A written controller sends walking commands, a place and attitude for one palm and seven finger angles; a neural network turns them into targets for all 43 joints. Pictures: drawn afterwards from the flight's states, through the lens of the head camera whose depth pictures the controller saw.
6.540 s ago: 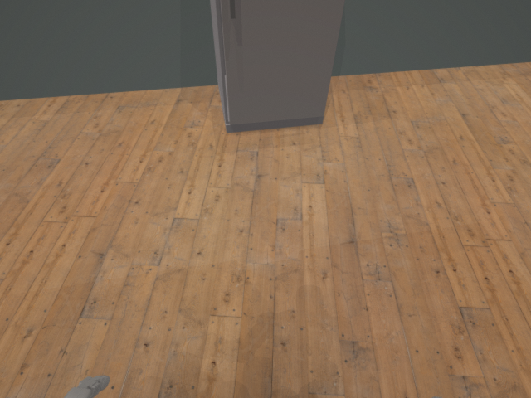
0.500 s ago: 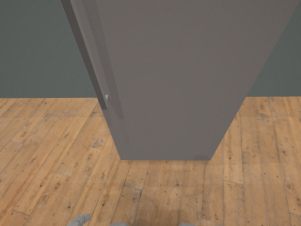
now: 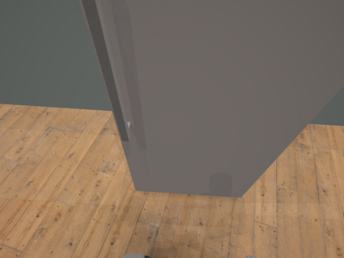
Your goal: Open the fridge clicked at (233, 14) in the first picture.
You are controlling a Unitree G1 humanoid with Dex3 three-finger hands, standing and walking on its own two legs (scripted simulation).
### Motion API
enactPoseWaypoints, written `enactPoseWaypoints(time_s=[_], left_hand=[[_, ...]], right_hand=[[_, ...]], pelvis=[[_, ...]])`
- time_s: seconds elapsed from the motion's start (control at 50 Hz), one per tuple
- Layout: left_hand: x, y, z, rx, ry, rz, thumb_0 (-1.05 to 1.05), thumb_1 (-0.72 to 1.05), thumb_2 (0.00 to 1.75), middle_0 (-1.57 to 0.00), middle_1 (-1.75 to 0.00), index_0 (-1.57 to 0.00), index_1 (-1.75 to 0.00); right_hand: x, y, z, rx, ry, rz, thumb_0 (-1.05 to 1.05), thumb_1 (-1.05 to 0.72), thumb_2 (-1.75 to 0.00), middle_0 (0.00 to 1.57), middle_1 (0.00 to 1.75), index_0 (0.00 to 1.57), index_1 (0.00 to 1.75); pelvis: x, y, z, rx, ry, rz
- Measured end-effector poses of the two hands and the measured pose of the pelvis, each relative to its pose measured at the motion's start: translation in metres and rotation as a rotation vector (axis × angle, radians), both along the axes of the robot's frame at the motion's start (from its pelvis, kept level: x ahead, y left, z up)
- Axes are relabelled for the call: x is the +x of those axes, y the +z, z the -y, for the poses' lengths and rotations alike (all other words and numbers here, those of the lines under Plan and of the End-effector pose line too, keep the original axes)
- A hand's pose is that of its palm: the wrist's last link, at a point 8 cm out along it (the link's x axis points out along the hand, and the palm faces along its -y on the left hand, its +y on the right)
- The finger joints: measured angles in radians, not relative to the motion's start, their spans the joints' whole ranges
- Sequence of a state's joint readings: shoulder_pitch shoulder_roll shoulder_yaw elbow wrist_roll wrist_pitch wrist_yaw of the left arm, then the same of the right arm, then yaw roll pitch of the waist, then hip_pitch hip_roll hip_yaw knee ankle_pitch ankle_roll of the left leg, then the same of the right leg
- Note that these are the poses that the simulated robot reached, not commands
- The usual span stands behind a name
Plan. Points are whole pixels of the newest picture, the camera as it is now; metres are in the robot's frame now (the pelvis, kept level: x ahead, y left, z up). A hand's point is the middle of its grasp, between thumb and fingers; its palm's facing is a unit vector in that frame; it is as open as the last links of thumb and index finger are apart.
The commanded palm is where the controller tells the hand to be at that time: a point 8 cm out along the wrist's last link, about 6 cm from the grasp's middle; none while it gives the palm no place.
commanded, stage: come to a stop and stand still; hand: left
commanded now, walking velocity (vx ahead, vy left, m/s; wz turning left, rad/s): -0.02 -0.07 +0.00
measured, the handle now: (111, 66) +0.46 +0.18 +0.18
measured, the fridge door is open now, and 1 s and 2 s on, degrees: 0 0 0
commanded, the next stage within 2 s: look again from close up in 1.52 s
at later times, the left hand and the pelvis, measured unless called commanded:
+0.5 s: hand out of the picture -0.02 +0.11 -0.18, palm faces +0.07 -0.98 -0.20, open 7.3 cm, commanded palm none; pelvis -0.06 -0.07 +0.00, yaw +2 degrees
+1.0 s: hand out of the picture -0.12 +0.09 -0.17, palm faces +0.08 -0.98 -0.17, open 7.3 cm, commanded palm none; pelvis -0.08 -0.06 +0.01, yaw +1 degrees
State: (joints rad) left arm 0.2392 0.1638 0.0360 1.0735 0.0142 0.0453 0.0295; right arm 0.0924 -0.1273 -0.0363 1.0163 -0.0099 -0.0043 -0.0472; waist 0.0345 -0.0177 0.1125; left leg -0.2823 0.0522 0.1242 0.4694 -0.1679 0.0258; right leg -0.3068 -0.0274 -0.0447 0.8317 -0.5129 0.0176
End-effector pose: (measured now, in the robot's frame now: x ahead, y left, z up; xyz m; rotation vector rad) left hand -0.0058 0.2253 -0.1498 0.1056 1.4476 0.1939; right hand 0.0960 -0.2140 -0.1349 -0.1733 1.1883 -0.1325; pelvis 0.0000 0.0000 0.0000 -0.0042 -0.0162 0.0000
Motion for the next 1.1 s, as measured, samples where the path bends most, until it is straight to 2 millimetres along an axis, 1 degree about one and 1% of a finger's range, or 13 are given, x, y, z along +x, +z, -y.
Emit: enactPoseWaypoints(time_s=[0.08,0.16,0.2,0.26,0.36,0.48,0.56,0.64,0.76,0.86,0.96,1.02,1.1], left_hand=[[0.007,0.008,-0.004,0.059,-0.023,0.036,0.0,0.91,0.9,-0.2,-0.3,-0.2,-0.3],[0.011,0.013,0.003,0.114,-0.042,0.107,0.0,0.91,0.9,-0.2,-0.3,-0.2,-0.3],[0.008,0.015,0.012,0.133,-0.054,0.131,0.0,0.91,0.9,-0.2,-0.3,-0.2,-0.3],[0.002,0.022,0.028,0.121,-0.058,0.149,0.0,0.91,0.9,-0.2,-0.3,-0.2,-0.3],[-0.003,0.02,0.055,0.07,-0.066,0.166,0.0,0.91,0.9,-0.2,-0.3,-0.2,-0.3],[-0.017,0.005,0.063,0.027,-0.036,0.174,0.01,0.93,0.9,-0.2,-0.3,-0.2,-0.3],[-0.035,0.005,0.064,0.014,-0.009,0.149,0.01,0.94,0.9,-0.2,-0.3,-0.2,-0.3],[-0.057,0.007,0.065,0.01,0.0,0.111,0.0,0.93,0.9,-0.2,-0.3,-0.2,-0.3],[-0.093,0.011,0.069,0.012,0.011,0.033,0.0,0.92,0.9,-0.2,-0.3,-0.2,-0.3],[-0.113,0.011,0.075,0.002,0.017,-0.024,0.0,0.92,0.9,-0.2,-0.3,-0.2,-0.3],[-0.118,0.01,0.081,-0.016,0.019,-0.044,0.01,0.91,0.9,-0.2,-0.3,-0.2,-0.3],[-0.113,0.008,0.083,-0.02,0.009,-0.035,0.01,0.91,0.9,-0.2,-0.3,-0.2,-0.3],[-0.102,0.005,0.078,-0.017,-0.022,0.0,0.0,0.91,0.9,-0.2,-0.3,-0.2,-0.3]], right_hand=[[-0.017,-0.007,0.019,0.008,-0.019,-0.016,0.0,-0.92,-0.9,0.2,0.3,0.21,0.3],[-0.042,-0.021,0.048,0.025,-0.044,-0.039,0.0,-0.92,-0.9,0.2,0.3,0.21,0.3],[-0.056,-0.028,0.062,0.035,-0.062,-0.054,0.0,-0.91,-0.9,0.2,0.3,0.21,0.3],[-0.077,-0.025,0.076,0.04,-0.073,-0.092,0.01,-0.91,-0.9,0.2,0.29,0.2,0.3],[-0.108,-0.017,0.087,0.031,-0.085,-0.13,0.01,-0.91,-0.9,0.2,0.29,0.2,0.3],[-0.142,-0.016,0.083,0.004,-0.062,-0.187,0.01,-0.91,-0.9,0.2,0.29,0.2,0.3],[-0.161,-0.008,0.072,0.016,-0.038,-0.218,0.01,-0.91,-0.9,0.2,0.29,0.2,0.3],[-0.171,-0.008,0.063,0.039,-0.029,-0.225,0.01,-0.91,-0.9,0.2,0.29,0.2,0.3],[-0.182,-0.011,0.058,0.063,-0.032,-0.231,0.01,-0.91,-0.9,0.2,0.29,0.2,0.3],[-0.192,-0.011,0.057,0.068,-0.045,-0.248,0.01,-0.91,-0.9,0.2,0.29,0.2,0.3],[-0.202,-0.009,0.056,0.061,-0.058,-0.276,0.01,-0.91,-0.9,0.2,0.29,0.2,0.3],[-0.206,-0.009,0.056,0.058,-0.061,-0.287,0.01,-0.91,-0.9,0.2,0.29,0.2,0.3],[-0.199,-0.015,0.054,0.058,-0.061,-0.247,0.01,-0.91,-0.9,0.2,0.29,0.2,0.3]], pelvis=[[-0.013,-0.002,0.012,0.002,-0.009,-0.006],[-0.025,-0.01,0.033,0.02,-0.009,-0.001],[-0.031,-0.013,0.043,0.02,-0.004,0.012],[-0.036,-0.007,0.052,0.021,0.012,0.019],[-0.045,-0.001,0.063,0.022,0.015,0.012],[-0.06,-0.006,0.066,-0.015,0.038,0.001],[-0.068,0.001,0.068,0.0,0.031,0.015],[-0.074,0.004,0.068,0.004,0.03,0.025],[-0.08,0.006,0.066,0.009,0.024,0.021],[-0.082,0.006,0.066,0.01,0.017,0.01],[-0.08,0.006,0.065,0.01,0.014,0.002],[-0.078,0.005,0.064,0.005,0.012,-0.001],[-0.075,-0.001,0.056,-0.004,0.019,-0.006]])
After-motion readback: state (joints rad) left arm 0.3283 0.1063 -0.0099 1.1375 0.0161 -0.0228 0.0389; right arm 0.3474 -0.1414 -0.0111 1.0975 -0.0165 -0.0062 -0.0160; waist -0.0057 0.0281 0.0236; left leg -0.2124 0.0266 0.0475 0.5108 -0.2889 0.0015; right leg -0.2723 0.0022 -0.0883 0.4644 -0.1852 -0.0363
